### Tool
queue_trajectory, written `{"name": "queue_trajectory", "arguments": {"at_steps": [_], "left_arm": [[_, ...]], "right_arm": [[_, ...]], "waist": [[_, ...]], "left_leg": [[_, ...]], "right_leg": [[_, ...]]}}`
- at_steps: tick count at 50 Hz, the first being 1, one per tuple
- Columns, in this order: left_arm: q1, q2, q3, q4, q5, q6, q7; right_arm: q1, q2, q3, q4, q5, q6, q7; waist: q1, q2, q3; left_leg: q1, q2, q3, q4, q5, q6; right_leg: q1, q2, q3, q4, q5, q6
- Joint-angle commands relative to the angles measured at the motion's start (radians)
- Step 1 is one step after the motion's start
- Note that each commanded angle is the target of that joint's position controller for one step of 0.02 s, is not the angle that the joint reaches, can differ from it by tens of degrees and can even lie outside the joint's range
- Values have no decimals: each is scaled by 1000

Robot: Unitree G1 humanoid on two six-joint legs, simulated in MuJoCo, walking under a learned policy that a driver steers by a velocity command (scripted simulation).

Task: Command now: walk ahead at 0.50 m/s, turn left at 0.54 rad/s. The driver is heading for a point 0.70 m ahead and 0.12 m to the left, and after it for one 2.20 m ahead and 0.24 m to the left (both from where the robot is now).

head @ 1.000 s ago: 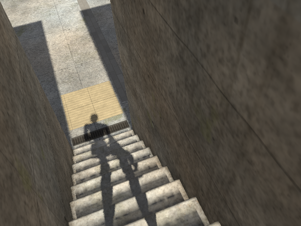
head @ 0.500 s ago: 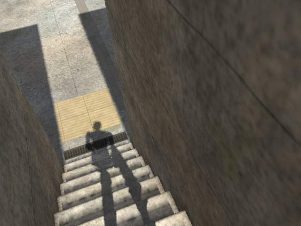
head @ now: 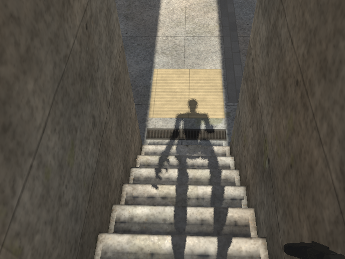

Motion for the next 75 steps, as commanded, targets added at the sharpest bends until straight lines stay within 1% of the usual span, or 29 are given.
{"name": "queue_trajectory", "arguments": {"at_steps": [1,3,7,10,14,18,19,20,21,22,23,26,28,30,34,35,37,38,40,43,46,47,48,50,51,53,54,56,75], "left_arm": [[432,76,-34,86,168,-10,-240],[-12,128,-13,-129,24,-38,-231],[-140,132,-5,-189,27,-47,-151],[-14,115,-7,-162,23,-6,-189],[-353,141,-39,-275,43,-26,-199],[-255,89,-43,-270,39,-11,-247],[-58,135,-29,-200,44,-6,-228],[371,132,-21,-111,35,-19,-206],[614,254,35,-65,-47,-21,-175],[302,274,32,-158,-7,-19,-205],[112,233,20,-202,92,-21,-179],[-325,201,-9,-261,16,-36,-116],[-448,168,-34,-252,44,-91,-134],[-316,273,-6,-143,22,-89,-141],[-502,281,-25,-231,-62,-55,-178],[-197,285,14,-192,-48,-31,-173],[-268,237,15,-209,-35,-25,-178],[-422,235,21,-224,-57,-21,-165],[-164,75,-42,-157,-62,-9,-163],[-9,111,-45,-96,48,44,-175],[19,127,-42,-113,9,26,-216],[-163,165,-59,-148,-81,15,-228],[-287,256,-45,-189,-86,3,-220],[-311,242,-45,-186,-75,-6,-183],[-214,124,-67,-149,-39,-2,-192],[-244,154,-72,-151,-62,-2,-190],[-262,194,-35,-116,-55,25,-69],[-227,128,-51,-127,-49,62,-30],[-175,88,-1,-110,-62,36,-51]], "right_arm": [[644,-410,-117,170,53,-29,57],[619,-245,-67,229,-45,-80,82],[178,-84,6,99,30,-187,45],[292,-242,1,137,-13,-202,-11],[595,-164,12,146,10,-198,-58],[514,-244,12,59,42,-144,-40],[419,-281,-2,24,-3,-127,-11],[196,-275,11,-114,12,-121,6],[182,-251,20,-154,4,-127,59],[585,-66,54,-127,15,-103,113],[608,-26,77,-169,22,-55,92],[355,29,100,-313,-119,11,59],[531,-55,48,-107,-110,11,88],[441,-49,45,-100,-110,16,143],[545,-126,-19,-48,-25,-75,74],[448,-304,-44,-84,2,-77,56],[641,-214,-18,-44,2,-110,62],[707,-166,-14,15,7,-127,50],[437,-31,42,-10,15,-123,67],[79,-93,62,-78,16,-101,34],[68,-115,99,-54,8,-123,33],[276,-143,80,11,25,-114,66],[325,-209,56,-6,38,-106,71],[230,-240,21,-16,13,-102,58],[137,-125,69,-16,12,-106,59],[200,-125,63,-24,13,-86,56],[167,-38,44,12,25,-8,-29],[115,-82,40,23,29,30,-86],[179,-32,39,190,19,15,-67]], "waist": [[-128,311,-622],[-202,75,-154],[11,-39,-84],[38,-47,-164],[-204,-116,-135],[-112,-14,-92],[-12,-79,-124],[197,-195,-149],[278,-381,-301],[-22,-347,-572],[-56,-59,-386],[-229,-70,-26],[-322,-76,-17],[-241,-147,-62],[-328,-50,-271],[-137,222,-403],[-265,121,-363],[-305,-77,-240],[-76,-82,-230],[106,-99,-208],[94,-14,-221],[-66,-101,-242],[-134,-75,-218],[-134,-10,-216],[-57,72,-248],[-120,-75,-151],[-149,-212,-177],[-118,-83,-117],[-154,-101,-105]], "left_leg": [[1057,232,-142,383,982,246],[492,230,-268,184,522,4],[-404,166,-320,77,120,9],[-456,42,-250,355,386,-64],[29,11,-303,592,-84,-60],[-261,-42,-410,735,104,-14],[-517,-103,-349,799,123,-32],[-818,-92,-352,1088,476,-122],[-1060,-129,-283,1754,-129,-242],[-1263,-51,-97,1954,-880,-265],[-1323,38,-151,1968,-736,-206],[-1047,185,-87,1328,-192,-142],[-173,156,56,948,348,-104],[-189,93,153,1077,317,-62],[69,33,189,399,134,-103],[187,137,-199,237,645,120],[441,348,-723,183,760,337],[394,313,-687,199,725,292],[3,389,-794,206,436,280],[-749,92,-182,285,-103,78],[-582,86,-9,421,-43,-44],[-373,70,-21,269,50,-95],[-220,67,-20,250,-34,-99],[-73,107,-57,226,146,-28],[-53,147,-67,295,141,-42],[38,104,-2,246,99,-99],[69,151,31,196,31,-76],[98,140,60,201,3,-69],[45,174,74,114,-23,-52]], "right_leg": [[-569,30,190,563,98,21],[-982,79,150,572,407,28],[-479,9,202,-79,850,50],[-268,128,121,-214,855,102],[-534,151,198,-851,1086,103],[-25,210,156,-1115,984,55],[329,282,22,-994,1074,35],[775,203,103,-1259,1120,-19],[1202,-100,324,-1253,1565,-256],[1360,-391,522,-882,2159,-497],[1018,-396,502,-961,1975,-413],[29,-207,353,-1281,1066,-253],[-710,90,-18,-1234,597,-113],[-585,54,98,-1160,617,-142],[-105,49,62,-743,1106,14],[-122,135,85,-419,634,99],[-563,171,267,-259,-9,231],[-680,156,271,-288,48,229],[-518,-18,421,-508,252,235],[223,129,143,-353,727,198],[301,195,33,-741,696,165],[253,188,180,-913,919,97],[98,163,263,-1038,797,70],[84,167,221,-1029,766,106],[145,157,148,-1008,741,173],[72,163,206,-1164,811,134],[126,155,170,-1177,822,85],[96,150,184,-1186,861,60],[265,123,127,-1245,807,38]]}}
Velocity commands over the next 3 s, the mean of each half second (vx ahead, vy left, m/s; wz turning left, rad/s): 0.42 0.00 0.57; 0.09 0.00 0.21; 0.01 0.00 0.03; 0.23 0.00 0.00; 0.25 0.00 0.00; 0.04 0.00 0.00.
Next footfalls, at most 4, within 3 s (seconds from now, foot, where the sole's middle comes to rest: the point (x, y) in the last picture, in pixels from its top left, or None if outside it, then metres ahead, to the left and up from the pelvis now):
0.40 right None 0.31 -0.04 -0.98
0.68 left None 0.35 0.20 -0.98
0.92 right None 0.41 -0.10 -0.98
1.98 right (230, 258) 0.58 -0.13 -1.18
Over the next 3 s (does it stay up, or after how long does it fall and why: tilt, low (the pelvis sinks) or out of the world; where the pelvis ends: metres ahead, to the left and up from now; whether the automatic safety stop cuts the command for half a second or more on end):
stays up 0.65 0.03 -0.40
